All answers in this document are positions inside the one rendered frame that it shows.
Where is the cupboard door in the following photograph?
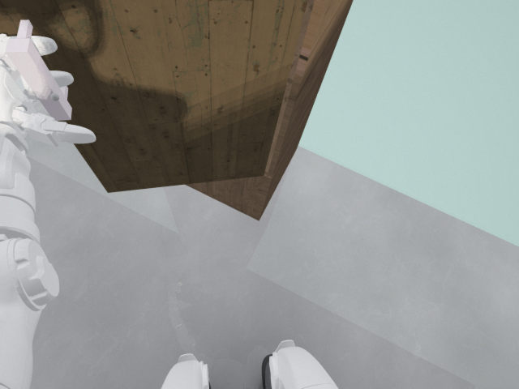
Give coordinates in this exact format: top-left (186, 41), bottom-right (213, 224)
top-left (0, 0), bottom-right (308, 193)

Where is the robot left hand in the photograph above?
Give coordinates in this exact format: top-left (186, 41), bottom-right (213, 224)
top-left (0, 34), bottom-right (96, 147)

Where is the robot left upper arm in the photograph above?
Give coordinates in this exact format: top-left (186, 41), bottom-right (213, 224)
top-left (0, 237), bottom-right (59, 389)

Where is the left robot forearm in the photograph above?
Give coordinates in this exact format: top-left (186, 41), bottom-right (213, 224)
top-left (0, 123), bottom-right (41, 246)

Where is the left robot shin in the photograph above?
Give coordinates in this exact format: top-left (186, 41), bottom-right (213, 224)
top-left (178, 353), bottom-right (197, 363)

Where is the handle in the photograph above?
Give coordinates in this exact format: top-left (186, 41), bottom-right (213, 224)
top-left (5, 20), bottom-right (72, 121)

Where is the left robot thigh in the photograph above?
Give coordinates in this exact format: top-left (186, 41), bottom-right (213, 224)
top-left (161, 360), bottom-right (209, 389)

